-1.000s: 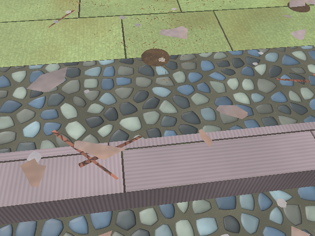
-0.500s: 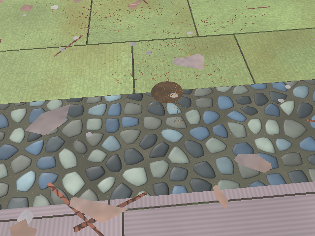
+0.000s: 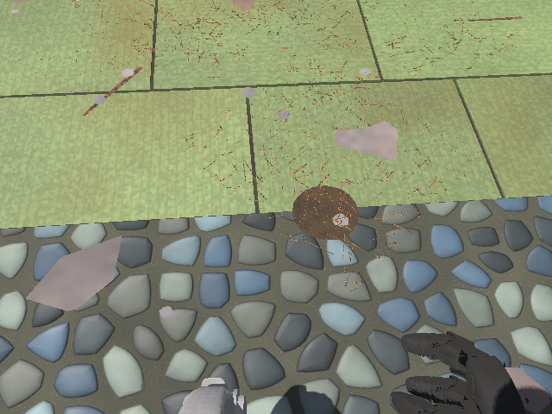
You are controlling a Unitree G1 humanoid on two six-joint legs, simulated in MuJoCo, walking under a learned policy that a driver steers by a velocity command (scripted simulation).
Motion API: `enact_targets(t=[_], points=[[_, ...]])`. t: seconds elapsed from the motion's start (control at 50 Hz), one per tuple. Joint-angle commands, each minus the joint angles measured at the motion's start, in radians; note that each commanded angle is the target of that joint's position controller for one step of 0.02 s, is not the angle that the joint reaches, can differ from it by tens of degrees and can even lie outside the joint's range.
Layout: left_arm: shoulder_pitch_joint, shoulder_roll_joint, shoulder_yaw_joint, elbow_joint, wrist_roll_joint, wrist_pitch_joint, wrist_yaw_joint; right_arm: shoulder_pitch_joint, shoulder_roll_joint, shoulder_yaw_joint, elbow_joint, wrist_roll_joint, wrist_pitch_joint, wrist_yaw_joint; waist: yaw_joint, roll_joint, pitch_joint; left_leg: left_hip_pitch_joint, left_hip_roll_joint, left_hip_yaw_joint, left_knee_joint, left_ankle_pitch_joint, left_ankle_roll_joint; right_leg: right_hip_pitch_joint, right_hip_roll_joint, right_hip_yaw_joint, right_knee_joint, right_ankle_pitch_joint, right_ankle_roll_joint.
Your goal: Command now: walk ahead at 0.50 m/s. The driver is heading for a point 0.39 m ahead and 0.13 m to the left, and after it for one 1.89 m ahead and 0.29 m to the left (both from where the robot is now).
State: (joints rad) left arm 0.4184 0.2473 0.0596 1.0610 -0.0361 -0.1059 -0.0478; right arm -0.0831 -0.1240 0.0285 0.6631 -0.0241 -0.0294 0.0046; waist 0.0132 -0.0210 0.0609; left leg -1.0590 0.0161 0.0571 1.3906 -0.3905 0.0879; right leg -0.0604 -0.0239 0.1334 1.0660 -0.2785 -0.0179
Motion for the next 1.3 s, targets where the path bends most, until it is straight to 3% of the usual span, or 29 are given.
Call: enact_targets(t=[0.02, 0.04, 0.06, 0.08, 0.12, 0.14, 0.16, 0.18, 0.2, 0.24, 0.28, 0.36, 0.46, 0.52, 0.54, 0.56, 0.58, 0.6, 0.62, 0.66, 0.68, 0.74, 0.82, 0.9, 0.92, 0.94, 0.96, 1.06, 1.3], points=[[0.108, 0.019, 0.014, -0.152, 0.043, -0.012, -0.015, 0.311, -0.279, -0.123, 0.147, 0.017, 0.006, 0.002, 0.000, 0.157, -0.428, 0.920, 0.262, -0.924, -0.916, 0.023, 0.136, -0.519, 0.093, 0.014, 0.672, 0.099, -0.039], [0.052, -0.031, -0.003, -0.178, 0.082, 0.001, -0.003, 0.276, -0.190, -0.106, 0.197, 0.009, -0.011, 0.002, 0.038, 0.113, -0.264, 0.766, 0.216, -0.805, -0.888, -0.037, 0.097, -0.583, 0.053, -0.005, 0.621, 0.098, -0.051], [0.030, -0.056, -0.016, -0.186, 0.097, 0.022, 0.011, 0.260, -0.124, -0.095, 0.223, -0.003, -0.028, 0.001, 0.059, 0.090, -0.188, 0.643, 0.181, -0.674, -0.855, -0.035, 0.079, -0.584, 0.028, 0.015, 0.597, 0.110, -0.067], [-0.047, -0.066, -0.021, -0.215, 0.094, 0.040, 0.023, 0.291, -0.086, -0.088, 0.270, -0.009, -0.034, 0.005, 0.048, 0.104, -0.145, 0.568, 0.157, -0.601, -0.871, -0.034, 0.099, -0.605, 0.035, -0.006, 0.685, 0.085, -0.085], [-0.142, -0.073, -0.032, -0.297, 0.074, 0.054, 0.053, 0.359, -0.065, -0.081, 0.326, -0.013, -0.073, 0.019, 0.053, 0.126, -0.124, 0.568, 0.186, -0.543, -0.906, 0.125, 0.123, -0.743, 0.042, 0.004, 0.823, 0.021, -0.116], [-0.170, -0.109, -0.050, -0.333, 0.085, 0.054, 0.065, 0.373, -0.075, -0.083, 0.348, -0.007, -0.082, 0.022, 0.089, 0.095, -0.108, 0.554, 0.175, -0.470, -0.918, 0.155, 0.103, -0.798, 0.027, 0.034, 0.791, 0.040, -0.126], [-0.213, -0.092, -0.051, -0.350, 0.085, 0.058, 0.071, 0.381, -0.074, -0.082, 0.359, -0.002, -0.090, 0.025, 0.091, 0.041, -0.088, 0.535, 0.155, -0.404, -0.954, 0.125, 0.080, -0.827, 0.022, 0.035, 0.745, 0.038, -0.124], [-0.214, -0.043, -0.047, -0.363, 0.083, 0.059, 0.064, 0.322, -0.108, -0.086, 0.315, 0.002, -0.084, 0.019, 0.111, 0.000, -0.071, 0.492, 0.123, -0.315, -1.040, 0.078, 0.067, -0.753, -0.006, 0.018, 0.475, 0.104, -0.097], [-0.224, 0.017, -0.027, -0.346, 0.077, 0.056, 0.057, 0.319, -0.111, -0.081, 0.285, 0.004, -0.082, 0.011, 0.083, -0.031, -0.081, 0.529, 0.112, -0.264, -1.094, 0.212, 0.062, -0.703, -0.001, -0.035, 0.369, 0.213, -0.072], [-0.289, 0.030, -0.023, -0.370, 0.073, 0.057, 0.037, 0.393, -0.155, -0.090, 0.289, 0.025, -0.095, 0.000, 0.047, 0.024, -0.082, 0.625, 0.105, -0.204, -1.162, 0.399, 0.079, -0.694, -0.021, -0.116, 0.197, 0.291, -0.043], [-0.356, 0.003, -0.028, -0.376, 0.060, 0.059, 0.019, 0.499, -0.163, -0.096, 0.293, 0.036, -0.106, -0.006, -0.013, 0.025, -0.085, 0.790, 0.106, -0.173, -1.201, 0.497, 0.061, -0.709, -0.037, -0.173, 0.014, 0.355, -0.039], [-0.447, -0.048, -0.036, -0.380, 0.054, 0.066, 0.008, 0.617, -0.158, -0.099, 0.271, 0.022, -0.094, -0.020, -0.079, 0.090, -0.052, 1.048, 0.122, -0.138, -1.201, 0.757, 0.026, -0.710, -0.016, -0.215, -0.256, 0.364, -0.021], [-0.466, -0.055, -0.039, -0.377, 0.054, 0.062, 0.023, 0.643, -0.143, -0.089, 0.245, 0.004, -0.062, -0.037, -0.092, 0.141, -0.036, 1.158, 0.129, -0.092, -1.087, 1.054, 0.021, -0.559, 0.042, -0.251, -0.458, 0.224, -0.017], [-0.305, -0.001, -0.018, -0.316, 0.056, 0.042, 0.047, 0.606, -0.183, -0.099, 0.229, 0.007, -0.067, -0.047, -0.025, 0.145, -0.081, 1.186, 0.137, -0.123, -0.924, 1.267, 0.005, -0.368, 0.099, -0.242, -0.570, 0.171, -0.060], [-0.219, 0.008, -0.012, -0.289, 0.063, 0.028, 0.055, 0.573, -0.200, -0.104, 0.221, 0.017, -0.066, -0.048, 0.027, 0.128, -0.102, 1.166, 0.126, -0.120, -0.822, 1.212, -0.003, -0.261, 0.082, -0.218, -0.692, 0.271, -0.076], [-0.121, 0.031, -0.005, -0.258, 0.080, 0.013, 0.066, 0.528, -0.193, -0.099, 0.196, 0.035, -0.071, -0.047, 0.070, 0.109, -0.162, 1.032, 0.101, -0.121, -0.700, 1.028, -0.009, -0.049, 0.000, -0.155, -0.713, 0.514, -0.099], [-0.028, 0.109, 0.010, -0.252, 0.095, 0.006, 0.072, 0.557, -0.132, -0.084, 0.142, 0.053, -0.075, -0.052, 0.060, -0.061, -0.302, 0.801, 0.022, -0.076, -0.431, 0.410, -0.032, 0.252, -0.278, 0.059, -0.542, 1.175, -0.195], [-0.031, 0.080, 0.004, -0.241, 0.048, 0.017, 0.065, 0.687, -0.099, -0.079, 0.174, 0.087, -0.056, -0.049, 0.014, -0.203, -0.468, 0.676, -0.103, -0.091, -0.215, -0.235, -0.070, 0.359, -0.441, 0.283, -0.561, 1.395, -0.391], [-0.091, 0.027, -0.007, -0.265, 0.031, 0.022, 0.054, 0.637, -0.156, -0.092, 0.197, 0.050, -0.036, -0.050, 0.009, -0.038, -0.377, 0.652, -0.063, -0.155, -0.194, -0.178, -0.075, 0.214, -0.381, 0.225, -0.634, 1.225, -0.379], [-0.222, -0.052, -0.040, -0.277, 0.038, 0.025, 0.064, 0.519, -0.134, -0.089, 0.179, 0.015, -0.023, -0.037, -0.036, 0.020, -0.158, 0.656, -0.014, -0.165, -0.292, -0.089, -0.089, -0.044, -0.278, 0.094, -0.753, 0.897, -0.291], [-0.236, -0.057, -0.047, -0.270, 0.037, 0.022, 0.073, 0.494, -0.124, -0.087, 0.171, 0.002, -0.009, -0.030, -0.055, -0.001, -0.115, 0.700, 0.007, -0.157, -0.376, -0.059, -0.101, -0.131, -0.234, 0.041, -0.788, 0.817, -0.249], [-0.209, -0.003, -0.040, -0.247, 0.053, 0.018, 0.073, 0.554, -0.087, -0.077, 0.206, -0.001, 0.029, -0.028, -0.085, -0.054, -0.141, 0.826, -0.011, -0.093, -0.538, -0.040, -0.121, -0.206, -0.166, -0.048, -0.803, 0.721, -0.199], [-0.168, 0.030, -0.028, -0.228, 0.060, 0.043, 0.065, 0.466, -0.103, -0.073, 0.207, 0.010, 0.055, -0.041, -0.041, -0.106, -0.108, 0.850, -0.007, -0.060, -0.743, 0.030, -0.120, -0.235, -0.137, -0.024, -0.850, 0.179, -0.168], [-0.160, 0.023, -0.024, -0.218, 0.047, 0.072, 0.066, 0.429, -0.116, -0.066, 0.210, -0.004, 0.037, -0.045, -0.043, -0.039, -0.025, 0.960, 0.042, -0.103, -0.975, 0.212, -0.091, -0.371, -0.114, 0.015, -0.868, -0.226, -0.079], [-0.154, 0.016, -0.023, -0.217, 0.047, 0.074, 0.066, 0.436, -0.136, -0.065, 0.206, -0.010, 0.024, -0.048, -0.035, -0.016, -0.015, 0.957, 0.098, -0.162, -1.023, 0.209, -0.081, -0.369, -0.098, 0.012, -0.841, -0.204, -0.054], [-0.119, -0.007, -0.022, -0.209, 0.035, 0.081, 0.066, 0.410, -0.176, -0.077, 0.219, 0.009, 0.016, -0.050, 0.007, 0.100, 0.030, 0.815, 0.097, -0.194, -1.039, 0.125, -0.061, -0.297, -0.036, -0.043, -0.825, -0.107, -0.036], [-0.108, -0.004, -0.021, -0.192, 0.038, 0.083, 0.068, 0.404, -0.148, -0.072, 0.229, 0.018, 0.009, -0.048, 0.006, 0.122, 0.025, 0.738, 0.092, -0.197, -1.077, 0.077, -0.058, -0.181, -0.030, -0.062, -0.778, -0.006, -0.034], [-0.088, -0.002, -0.014, -0.150, 0.043, 0.074, 0.074, 0.412, -0.121, -0.064, 0.256, 0.020, -0.013, -0.051, 0.011, 0.064, -0.036, 0.800, 0.078, -0.174, -1.082, 0.216, -0.052, -0.089, -0.053, -0.062, -0.742, 0.142, -0.039], [-0.077, -0.017, -0.022, -0.057, 0.040, 0.088, 0.086, 0.452, -0.114, -0.056, 0.329, 0.018, -0.005, -0.056, -0.001, 0.029, -0.016, 0.869, 0.078, -0.164, -1.090, 0.317, -0.036, -0.083, -0.062, -0.075, -0.744, 0.202, -0.017]])
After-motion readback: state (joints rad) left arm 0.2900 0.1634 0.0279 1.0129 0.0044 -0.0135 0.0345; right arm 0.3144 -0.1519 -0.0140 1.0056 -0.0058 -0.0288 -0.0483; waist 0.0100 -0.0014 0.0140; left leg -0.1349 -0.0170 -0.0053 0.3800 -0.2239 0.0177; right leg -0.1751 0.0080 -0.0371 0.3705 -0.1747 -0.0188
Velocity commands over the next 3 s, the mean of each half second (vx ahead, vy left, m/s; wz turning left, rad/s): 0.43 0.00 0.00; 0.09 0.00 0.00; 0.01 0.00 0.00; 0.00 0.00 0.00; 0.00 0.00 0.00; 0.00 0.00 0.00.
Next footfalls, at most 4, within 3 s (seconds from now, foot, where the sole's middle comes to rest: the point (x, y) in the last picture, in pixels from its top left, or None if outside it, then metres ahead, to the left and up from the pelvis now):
0.56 right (300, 372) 0.45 -0.03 -0.62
0.90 left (193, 384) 0.42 0.19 -0.62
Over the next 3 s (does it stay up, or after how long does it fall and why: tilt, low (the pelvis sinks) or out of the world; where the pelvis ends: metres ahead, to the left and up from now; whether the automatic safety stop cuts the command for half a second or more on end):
stays up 0.42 0.11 0.16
